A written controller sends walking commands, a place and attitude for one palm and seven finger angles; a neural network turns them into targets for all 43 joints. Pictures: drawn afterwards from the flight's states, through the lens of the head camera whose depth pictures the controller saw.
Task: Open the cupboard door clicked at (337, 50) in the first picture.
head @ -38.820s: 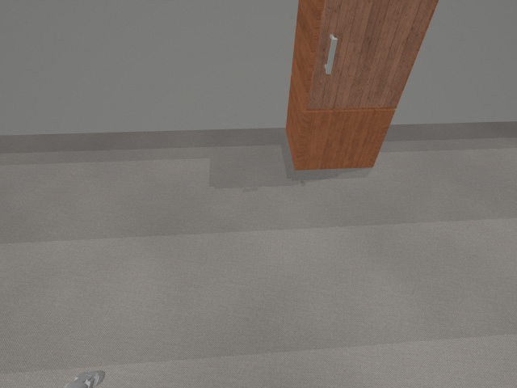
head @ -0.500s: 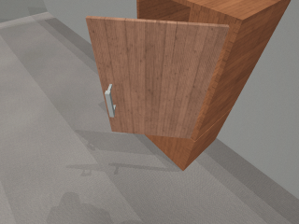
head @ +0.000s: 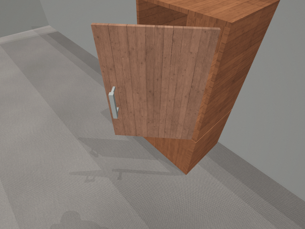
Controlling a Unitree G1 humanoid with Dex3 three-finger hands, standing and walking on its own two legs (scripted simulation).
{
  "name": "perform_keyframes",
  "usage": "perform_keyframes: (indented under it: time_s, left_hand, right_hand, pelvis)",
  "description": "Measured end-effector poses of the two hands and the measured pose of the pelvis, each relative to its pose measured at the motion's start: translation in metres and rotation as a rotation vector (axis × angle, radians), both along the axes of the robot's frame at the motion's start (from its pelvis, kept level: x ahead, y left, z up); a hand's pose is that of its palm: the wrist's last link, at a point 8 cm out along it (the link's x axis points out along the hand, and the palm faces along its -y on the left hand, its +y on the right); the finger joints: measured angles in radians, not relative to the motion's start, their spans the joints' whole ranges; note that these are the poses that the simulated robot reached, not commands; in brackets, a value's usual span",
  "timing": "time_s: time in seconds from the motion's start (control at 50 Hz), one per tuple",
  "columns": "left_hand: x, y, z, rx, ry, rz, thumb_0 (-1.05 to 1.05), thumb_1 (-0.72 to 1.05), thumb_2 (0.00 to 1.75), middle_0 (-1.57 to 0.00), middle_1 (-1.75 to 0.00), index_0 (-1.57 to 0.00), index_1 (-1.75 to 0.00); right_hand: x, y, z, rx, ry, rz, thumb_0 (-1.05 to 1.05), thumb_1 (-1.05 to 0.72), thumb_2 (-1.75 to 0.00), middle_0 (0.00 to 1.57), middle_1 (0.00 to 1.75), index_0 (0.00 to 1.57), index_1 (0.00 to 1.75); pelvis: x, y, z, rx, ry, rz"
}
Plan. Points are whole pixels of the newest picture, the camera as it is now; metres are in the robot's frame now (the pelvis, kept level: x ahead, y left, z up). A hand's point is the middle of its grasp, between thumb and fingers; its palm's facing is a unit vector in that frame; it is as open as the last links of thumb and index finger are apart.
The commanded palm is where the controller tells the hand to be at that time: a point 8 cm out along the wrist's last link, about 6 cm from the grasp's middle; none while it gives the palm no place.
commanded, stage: come to a stop and stand still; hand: left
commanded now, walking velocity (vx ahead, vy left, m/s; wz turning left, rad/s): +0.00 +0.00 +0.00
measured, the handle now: (114, 102) +0.63 +0.20 -0.07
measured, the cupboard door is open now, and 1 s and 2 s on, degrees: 42 42 42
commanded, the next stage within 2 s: look again from close up in 0.12 s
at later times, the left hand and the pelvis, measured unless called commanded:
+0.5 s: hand out of the picture +0.07 +0.23 -0.15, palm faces -0.03 -0.95 -0.32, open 7.4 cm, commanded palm none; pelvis +0.02 +0.00 +0.01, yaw +1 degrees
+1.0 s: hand out of the picture +0.09 +0.22 -0.16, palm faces +0.01 -0.96 -0.29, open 7.4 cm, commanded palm none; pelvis +0.05 -0.01 +0.01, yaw +1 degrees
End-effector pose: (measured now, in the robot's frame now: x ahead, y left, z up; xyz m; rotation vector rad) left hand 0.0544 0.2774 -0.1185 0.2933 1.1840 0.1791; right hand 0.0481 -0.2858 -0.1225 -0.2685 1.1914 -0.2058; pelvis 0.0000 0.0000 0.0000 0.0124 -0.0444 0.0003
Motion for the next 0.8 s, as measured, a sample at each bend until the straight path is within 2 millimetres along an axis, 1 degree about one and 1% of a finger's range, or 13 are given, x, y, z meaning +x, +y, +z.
perform_keyframes:
  time_s: [0.08,0.14,0.22,0.3,0.42,0.56,0.7,0.8]
  left_hand:
    - [-0.006,0.001,-0.001,-0.001,0.023,0.0,0.0,0.9,0.9,-0.2,-0.3,-0.2,-0.29]
    - [-0.008,0.002,-0.002,0.0,0.039,0.002,0.0,0.9,0.9,-0.2,-0.3,-0.2,-0.29]
    - [-0.009,0.003,-0.003,0.001,0.055,0.005,0.0,0.9,0.9,-0.2,-0.3,-0.2,-0.29]
    - [-0.006,0.003,-0.002,0.001,0.064,0.008,0.0,0.9,0.9,-0.2,-0.3,-0.2,-0.29]
    - [0.005,0.002,0.0,0.001,0.065,0.008,0.0,0.9,0.9,-0.2,-0.3,-0.2,-0.29]
    - [0.022,0.001,0.003,0.002,0.046,0.009,0.0,0.9,0.9,-0.2,-0.3,-0.2,-0.29]
    - [0.036,0.0,0.005,0.003,0.021,0.009,0.0,0.9,0.9,-0.2,-0.3,-0.2,-0.29]
    - [0.042,0.001,0.006,0.005,0.011,0.012,0.0,0.9,0.9,-0.2,-0.3,-0.2,-0.29]
  right_hand:
    - [-0.01,-0.013,0.005,-0.029,0.031,-0.005,0.01,-0.91,-0.89,0.2,0.3,0.2,0.3]
    - [-0.015,-0.017,0.006,-0.038,0.051,-0.008,0.01,-0.91,-0.89,0.2,0.3,0.2,0.3]
    - [-0.016,-0.018,0.006,-0.035,0.072,-0.007,0.01,-0.91,-0.89,0.2,0.3,0.2,0.3]
    - [-0.012,-0.013,0.005,-0.02,0.084,-0.002,0.01,-0.91,-0.89,0.2,0.3,0.2,0.3]
    - [0.003,-0.002,0.001,0.007,0.085,0.013,0.01,-0.91,-0.89,0.2,0.3,0.2,0.3]
    - [0.03,0.006,0.001,0.023,0.057,0.036,0.01,-0.91,-0.89,0.2,0.3,0.21,0.3]
    - [0.056,0.005,0.005,0.016,0.016,0.054,0.01,-0.91,-0.89,0.2,0.3,0.21,0.3]
    - [0.068,0.0,0.01,0.001,-0.004,0.062,0.0,-0.91,-0.89,0.2,0.3,0.21,0.3]
  pelvis:
    - [-0.001,-0.002,0.001,-0.002,0.005,0.004]
    - [0.0,-0.004,0.002,-0.003,0.007,0.006]
    - [0.002,-0.005,0.003,-0.005,0.01,0.009]
    - [0.006,-0.005,0.004,-0.007,0.012,0.012]
    - [0.013,-0.005,0.006,-0.009,0.017,0.015]
    - [0.022,-0.004,0.007,-0.008,0.018,0.019]
    - [0.029,-0.004,0.009,-0.008,0.015,0.021]
    - [0.032,-0.006,0.009,-0.008,0.013,0.023]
